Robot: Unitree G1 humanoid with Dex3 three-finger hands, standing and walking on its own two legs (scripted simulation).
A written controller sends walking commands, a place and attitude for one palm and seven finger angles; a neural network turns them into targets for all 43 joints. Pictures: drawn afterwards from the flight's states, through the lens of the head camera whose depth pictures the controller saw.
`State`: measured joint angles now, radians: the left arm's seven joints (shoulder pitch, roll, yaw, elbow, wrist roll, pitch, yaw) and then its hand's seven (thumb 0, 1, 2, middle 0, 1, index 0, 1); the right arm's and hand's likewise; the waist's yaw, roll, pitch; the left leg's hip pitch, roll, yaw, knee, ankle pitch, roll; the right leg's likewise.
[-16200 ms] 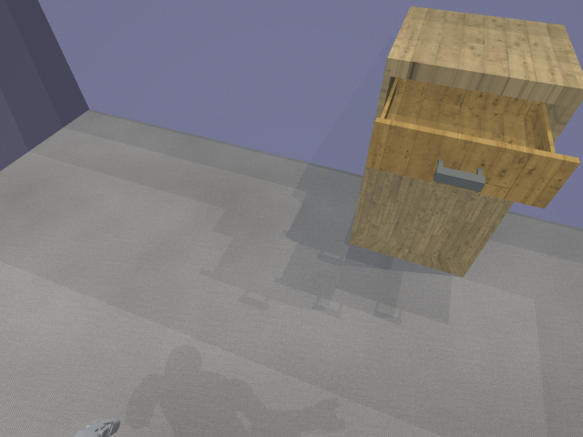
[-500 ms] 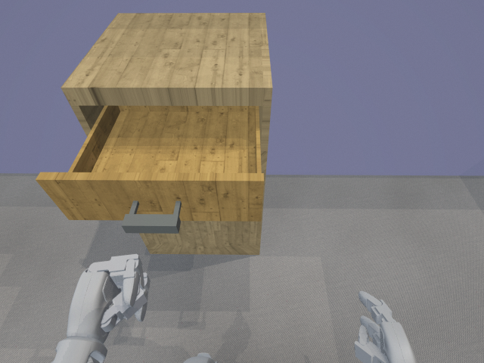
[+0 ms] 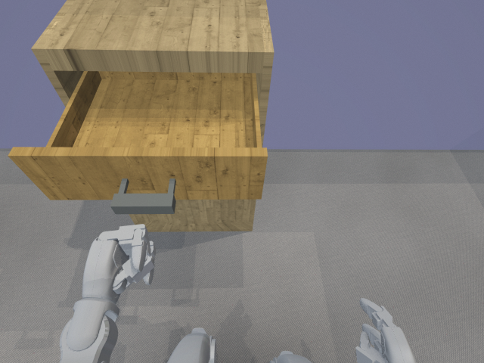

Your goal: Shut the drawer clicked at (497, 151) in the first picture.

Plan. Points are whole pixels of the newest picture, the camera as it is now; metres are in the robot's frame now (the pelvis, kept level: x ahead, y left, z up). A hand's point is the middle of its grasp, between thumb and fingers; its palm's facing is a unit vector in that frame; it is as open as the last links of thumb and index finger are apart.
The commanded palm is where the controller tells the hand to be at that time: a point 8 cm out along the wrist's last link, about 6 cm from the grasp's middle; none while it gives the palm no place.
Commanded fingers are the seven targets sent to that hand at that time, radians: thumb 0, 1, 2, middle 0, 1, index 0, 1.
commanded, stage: bring the fist close to the handle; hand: left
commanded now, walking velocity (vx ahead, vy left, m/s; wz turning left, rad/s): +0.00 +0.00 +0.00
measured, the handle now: (146, 193) +0.40 +0.19 +0.01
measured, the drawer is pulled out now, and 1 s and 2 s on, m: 0.23 0.23 0.14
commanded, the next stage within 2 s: push the drawer shut in 0.74 s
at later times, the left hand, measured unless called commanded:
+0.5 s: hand (161, 247) +0.30 +0.15 +0.01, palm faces +0.02 -1.00 -0.02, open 3.3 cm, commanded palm +0.28 +0.20 +0.01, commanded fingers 0.00 0.90 0.90 -1.40 -1.60 -1.40 -1.60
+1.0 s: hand (164, 242) +0.31 +0.14 +0.01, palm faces +0.02 -1.00 -0.03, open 3.3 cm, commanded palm +0.30 +0.20 +0.01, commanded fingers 0.00 0.90 0.90 -1.40 -1.60 -1.40 -1.60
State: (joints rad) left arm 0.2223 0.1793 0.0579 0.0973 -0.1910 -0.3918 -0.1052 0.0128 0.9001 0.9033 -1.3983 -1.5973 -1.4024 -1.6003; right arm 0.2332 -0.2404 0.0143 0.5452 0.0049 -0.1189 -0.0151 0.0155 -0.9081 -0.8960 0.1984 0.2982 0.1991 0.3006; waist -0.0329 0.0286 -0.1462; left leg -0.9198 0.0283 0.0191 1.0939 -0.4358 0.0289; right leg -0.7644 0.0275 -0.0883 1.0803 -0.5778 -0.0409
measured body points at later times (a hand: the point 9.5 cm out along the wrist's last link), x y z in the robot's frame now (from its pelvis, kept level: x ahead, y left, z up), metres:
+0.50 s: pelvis -0.01 +0.01 -0.02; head +0.07 +0.02 +0.42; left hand +0.29 +0.20 +0.01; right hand +0.14 -0.23 -0.12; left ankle +0.05 +0.10 -0.66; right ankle -0.03 -0.10 -0.66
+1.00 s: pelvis -0.01 +0.00 -0.02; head +0.07 +0.01 +0.42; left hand +0.30 +0.20 +0.01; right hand +0.15 -0.24 -0.12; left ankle +0.05 +0.10 -0.66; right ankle -0.03 -0.10 -0.66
